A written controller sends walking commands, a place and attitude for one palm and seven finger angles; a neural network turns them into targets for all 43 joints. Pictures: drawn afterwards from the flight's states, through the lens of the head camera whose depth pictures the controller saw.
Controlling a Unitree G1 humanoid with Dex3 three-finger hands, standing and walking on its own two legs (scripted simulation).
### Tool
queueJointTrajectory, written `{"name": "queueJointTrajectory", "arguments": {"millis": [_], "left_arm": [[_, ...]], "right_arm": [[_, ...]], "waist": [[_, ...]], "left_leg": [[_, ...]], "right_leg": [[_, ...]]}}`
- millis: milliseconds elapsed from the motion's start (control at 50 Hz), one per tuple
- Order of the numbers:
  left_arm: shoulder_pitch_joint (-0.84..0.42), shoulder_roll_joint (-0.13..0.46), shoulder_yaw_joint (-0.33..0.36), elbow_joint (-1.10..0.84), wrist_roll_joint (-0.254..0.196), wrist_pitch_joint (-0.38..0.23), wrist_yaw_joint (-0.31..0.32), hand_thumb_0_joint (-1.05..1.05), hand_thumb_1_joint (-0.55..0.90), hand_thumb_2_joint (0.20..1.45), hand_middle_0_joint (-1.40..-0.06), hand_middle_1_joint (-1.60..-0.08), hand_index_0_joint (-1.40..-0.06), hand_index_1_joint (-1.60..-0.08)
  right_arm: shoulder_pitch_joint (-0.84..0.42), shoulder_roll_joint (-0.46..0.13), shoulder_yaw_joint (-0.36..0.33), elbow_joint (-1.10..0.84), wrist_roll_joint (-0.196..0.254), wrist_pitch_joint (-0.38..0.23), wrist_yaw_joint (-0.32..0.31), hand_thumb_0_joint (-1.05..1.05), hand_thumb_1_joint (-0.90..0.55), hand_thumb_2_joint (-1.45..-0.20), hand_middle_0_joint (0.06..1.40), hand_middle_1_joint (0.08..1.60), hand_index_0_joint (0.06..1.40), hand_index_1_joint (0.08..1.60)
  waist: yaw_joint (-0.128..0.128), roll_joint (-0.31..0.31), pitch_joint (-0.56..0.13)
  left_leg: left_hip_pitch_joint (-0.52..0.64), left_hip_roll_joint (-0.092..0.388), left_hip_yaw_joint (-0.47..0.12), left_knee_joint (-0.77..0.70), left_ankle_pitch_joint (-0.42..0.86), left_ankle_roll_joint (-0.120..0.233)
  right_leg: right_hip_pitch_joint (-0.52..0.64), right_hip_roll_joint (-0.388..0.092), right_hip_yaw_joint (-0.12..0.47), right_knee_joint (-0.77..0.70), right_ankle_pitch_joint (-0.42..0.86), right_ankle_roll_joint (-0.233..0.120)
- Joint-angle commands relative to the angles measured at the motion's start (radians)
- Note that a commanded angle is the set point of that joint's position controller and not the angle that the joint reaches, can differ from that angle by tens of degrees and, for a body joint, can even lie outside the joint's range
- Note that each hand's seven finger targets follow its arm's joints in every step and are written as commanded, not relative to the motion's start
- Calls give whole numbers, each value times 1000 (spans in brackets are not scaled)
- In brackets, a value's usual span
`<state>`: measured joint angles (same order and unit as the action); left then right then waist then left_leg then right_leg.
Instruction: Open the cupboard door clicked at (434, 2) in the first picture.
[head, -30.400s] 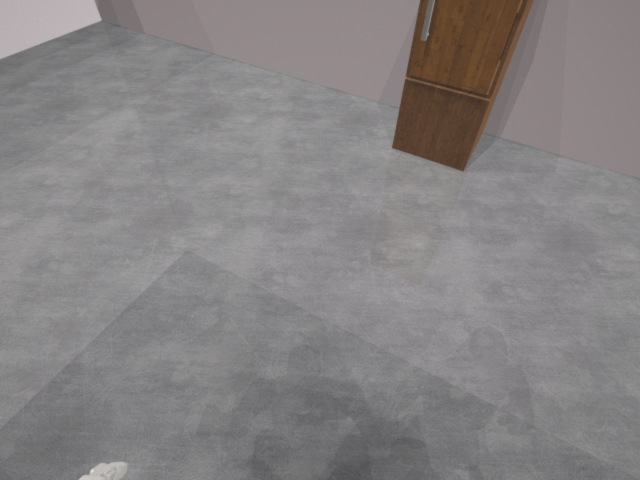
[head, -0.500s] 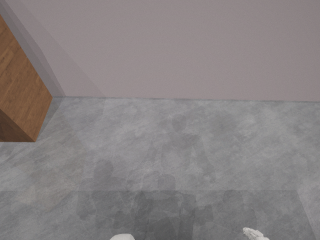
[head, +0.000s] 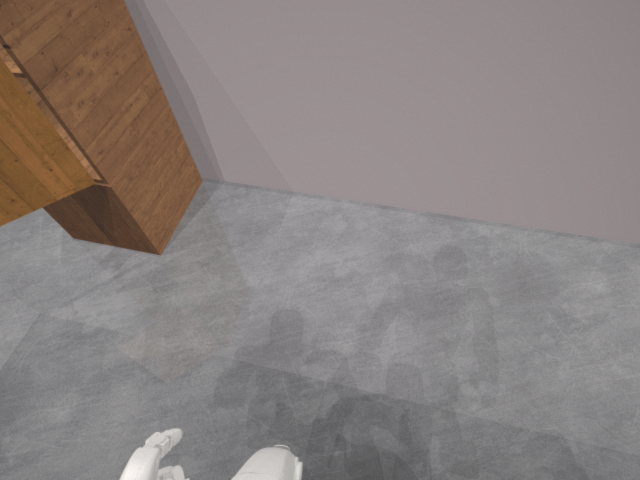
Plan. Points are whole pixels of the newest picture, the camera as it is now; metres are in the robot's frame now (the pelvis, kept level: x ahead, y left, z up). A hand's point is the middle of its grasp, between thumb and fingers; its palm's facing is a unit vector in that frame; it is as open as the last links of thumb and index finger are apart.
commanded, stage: turn to face it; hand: left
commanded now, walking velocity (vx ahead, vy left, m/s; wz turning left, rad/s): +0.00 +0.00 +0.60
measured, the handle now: out of the picture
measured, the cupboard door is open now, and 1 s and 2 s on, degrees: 48 48 48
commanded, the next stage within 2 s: take the last steps up to it in 0.82 s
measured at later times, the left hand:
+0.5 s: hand out of the picture +0.02 +0.24 -0.16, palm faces +0.34 -0.90 -0.27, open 7.4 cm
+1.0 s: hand out of the picture -0.03 +0.14 -0.16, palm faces +0.54 -0.81 -0.22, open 7.3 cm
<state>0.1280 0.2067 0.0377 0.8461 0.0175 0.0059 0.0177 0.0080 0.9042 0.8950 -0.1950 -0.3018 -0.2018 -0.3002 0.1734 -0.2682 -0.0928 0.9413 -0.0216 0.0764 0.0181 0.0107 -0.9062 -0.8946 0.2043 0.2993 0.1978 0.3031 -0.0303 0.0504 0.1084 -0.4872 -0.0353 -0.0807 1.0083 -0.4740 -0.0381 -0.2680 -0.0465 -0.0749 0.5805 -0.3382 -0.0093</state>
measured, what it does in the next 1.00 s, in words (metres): steps on the spot, turning left: left foot, then right foot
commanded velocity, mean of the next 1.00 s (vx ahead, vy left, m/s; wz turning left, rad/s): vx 0.03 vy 0.02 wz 0.42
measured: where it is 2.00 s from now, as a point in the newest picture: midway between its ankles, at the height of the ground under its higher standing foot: (285, 459)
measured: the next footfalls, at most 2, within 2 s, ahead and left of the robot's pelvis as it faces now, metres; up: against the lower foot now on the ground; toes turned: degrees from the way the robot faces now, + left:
left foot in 0.28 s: +0.03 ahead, +0.13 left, +0.00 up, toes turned +17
right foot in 0.66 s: +0.11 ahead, -0.13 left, +0.00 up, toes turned +20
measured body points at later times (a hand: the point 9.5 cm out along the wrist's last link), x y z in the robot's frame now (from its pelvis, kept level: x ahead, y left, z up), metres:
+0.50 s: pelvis +0.02 +0.00 +0.00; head +0.07 +0.04 +0.45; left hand +0.00 +0.29 -0.14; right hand +0.20 -0.21 -0.13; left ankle -0.01 +0.11 -0.73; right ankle +0.04 -0.15 -0.67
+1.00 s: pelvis +0.05 -0.03 +0.01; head +0.09 -0.01 +0.45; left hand -0.05 +0.18 -0.15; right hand +0.26 -0.20 -0.14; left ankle -0.01 +0.07 -0.71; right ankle +0.07 -0.14 -0.73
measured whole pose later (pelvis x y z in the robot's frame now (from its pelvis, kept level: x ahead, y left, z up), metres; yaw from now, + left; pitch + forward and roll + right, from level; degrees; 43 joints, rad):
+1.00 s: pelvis +0.05 -0.03 +0.01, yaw +31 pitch +0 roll +1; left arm 0.27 0.19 0.04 0.96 0.03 -0.01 0.02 0.01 0.92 0.89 -0.20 -0.30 -0.21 -0.30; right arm 0.11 -0.22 -0.05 0.98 -0.01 0.06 0.02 0.01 -0.91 -0.90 0.20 0.30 0.19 0.30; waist 0.03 -0.03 0.10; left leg -0.33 -0.01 0.04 0.73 -0.43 -0.04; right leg -0.18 -0.09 -0.17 0.52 -0.33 -0.01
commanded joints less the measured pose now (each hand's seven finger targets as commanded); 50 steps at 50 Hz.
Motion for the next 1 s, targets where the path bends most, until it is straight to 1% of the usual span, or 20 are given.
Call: {"name": "queueJointTrajectory", "arguments": {"millis": [0, 140, 180, 220, 240, 260, 280, 320, 360, 400, 540, 600, 620, 640, 660, 680, 720, 760, 900, 980], "left_arm": [[26, 157, 42, -64, 3, -18, 20, 0, 900, 900, -200, -300, -200, -300], [152, 219, 66, -13, 9, -17, 16, 0, 900, 900, -200, -300, -200, -300], [151, 222, 70, -4, 11, -15, 13, 0, 900, 900, -200, -300, -200, -300], [128, 228, 76, -9, 1, -13, 8, 0, 900, 900, -200, -300, -200, -300], [109, 211, 73, -22, -6, -10, 3, 0, 900, 900, -200, -300, -200, -300], [86, 135, 53, -67, -13, -3, -7, 0, 900, 900, -200, -300, -200, -300], [6, 135, 39, -103, -1, 8, 1, 0, 900, 900, -200, -300, -200, -300], [-27, 132, 47, -73, -3, 17, 7, 0, 900, 900, -200, -300, -200, -300], [21, 139, 52, -35, 0, 26, -4, 0, 900, 900, -200, -300, -200, -300], [48, 132, 50, -20, 0, 26, -10, 0, 900, 900, -200, -300, -200, -300], [35, 110, 39, -35, -5, 21, -8, 0, 900, 900, -200, -300, -200, -300], [143, 121, 46, -8, -7, 6, -6, 0, 900, 900, -200, -300, -200, -300], [183, 164, 55, -1, -1, -8, -1, 0, 900, 900, -200, -300, -200, -300], [197, 260, 74, 0, 15, -17, 9, 0, 900, 900, -200, -300, -200, -300], [193, 279, 65, -11, 11, -15, 8, 0, 900, 900, -200, -300, -200, -300], [160, 229, 62, -11, 7, -17, 19, 0, 900, 900, -200, -300, -200, -300], [94, 166, 42, -19, 1, -21, 15, 0, 900, 900, -200, -300, -200, -300], [115, 145, 36, -12, 2, -27, 16, 0, 900, 900, -200, -300, -200, -300], [209, 175, 50, 65, 11, -27, 17, 0, 900, 900, -200, -300, -200, -300], [187, 183, 58, 91, 6, -27, 5, 0, 900, 900, -200, -300, -200, -300]], "right_arm": [[-34, -52, -8, -90, 6, -19, 8, 0, -900, -900, 200, 300, 200, 300], [-132, -21, 17, -113, 13, -32, 15, 0, -900, -900, 200, 300, 200, 300], [-114, -24, 17, -115, 14, -37, 14, 0, -900, -900, 200, 300, 200, 300], [-44, -53, 9, -102, 8, -44, 9, 0, -900, -900, 200, 300, 200, 300], [41, -115, -7, -83, 3, -53, 7, 0, -900, -900, 200, 300, 200, 300], [118, -237, -40, -78, -6, -57, 1, 0, -900, -900, 200, 300, 200, 300], [180, -263, -39, -56, 2, -48, -5, 0, -900, -900, 200, 300, 200, 300], [109, -221, -29, -76, -2, -55, -33, 0, -900, -900, 200, 300, 200, 300], [3, -171, -10, -101, -3, -59, -36, 0, -900, -900, 200, 300, 200, 300], [-15, -163, -4, -105, -3, -66, -35, 0, -900, -900, 200, 300, 200, 300], [-15, -170, -14, -92, -8, -53, -27, 0, -900, -900, 200, 300, 200, 300], [-66, -154, -16, -106, 0, -46, -26, 0, -900, -900, 200, 300, 200, 300], [-57, -115, -11, -110, 8, -46, -22, 0, -900, -900, 200, 300, 200, 300], [-42, -45, 1, -131, 17, -49, -16, 0, -900, -900, 200, 300, 200, 300], [-65, -68, -2, -144, 10, -45, -13, 0, -900, -900, 200, 300, 200, 300], [-75, -67, -8, -127, 5, -32, -18, 0, -900, -900, 200, 300, 200, 300], [-63, -57, -1, -84, 4, -29, -9, 0, -900, -900, 200, 300, 200, 300], [-60, -32, 11, -65, 7, -28, -6, 0, -900, -900, 200, 300, 200, 300], [-107, 17, 35, -42, 15, -40, -9, 0, -900, -900, 200, 300, 200, 300], [-46, -2, 39, -19, 6, -58, -8, 0, -900, -900, 200, 300, 200, 300]], "waist": [[13, -264, -117], [80, -257, -148], [68, -273, -159], [20, -225, -184], [-33, -89, -238], [-73, 249, -255], [-90, 167, -241], [-61, 170, -205], [1, 123, -157], [18, 75, -170], [12, 116, -157], [68, 93, -167], [85, -27, -184], [86, -329, -181], [100, -319, -167], [76, -339, -155], [39, -271, -101], [40, -263, -122], [82, -248, -130], [51, -223, -120]], "left_leg": [[-93, 64, 68, 173, 43, -33], [18, 43, 177, -219, 20, -23], [77, 34, 192, -316, 47, -11], [248, 22, 201, -491, 198, 10], [441, 102, 109, -572, 418, 51], [593, 405, -309, -602, 812, 217], [540, 482, -339, -600, 877, 293], [447, 392, -284, -622, 764, 263], [346, 300, -171, -647, 652, 214], [335, 272, -136, -648, 621, 201], [276, 243, -178, -623, 578, 196], [152, 193, -169, -534, 484, 148], [64, 126, -125, -431, 351, 94], [-102, -26, 46, -202, 19, 12], [-73, -17, 26, 18, -167, 14], [-80, 11, -10, 146, -129, 15], [-104, 40, 14, 221, 1, -4], [-75, 42, 50, 146, 32, -16], [61, 20, 140, -230, 12, -5], [243, 20, 171, -458, 123, 18]], "right_leg": [[150, -268, 79, -215, 540, -101], [273, -312, 7, -130, 732, -103], [265, -316, -8, -89, 731, -87], [171, -300, -60, 22, 663, -37], [24, -266, -108, 191, 500, 15], [-297, -99, -125, 442, -216, 99], [-337, -85, 1, 550, -351, 83], [-364, -88, 81, 625, -234, 91], [-303, -76, 87, 608, -117, 92], [-260, -60, 74, 535, -92, 93], [-99, 11, 26, 220, -106, 83], [122, 32, 6, -49, 70, 74], [245, -52, 91, -200, 128, 54], [315, -329, 386, -284, 229, -51], [178, -449, 420, -299, 309, -148], [132, -410, 413, -291, 350, -156], [147, -288, 217, -229, 514, -129], [183, -251, 121, -204, 648, -109], [253, -270, 82, -166, 755, -126], [139, -285, 84, -164, 386, -86]]}}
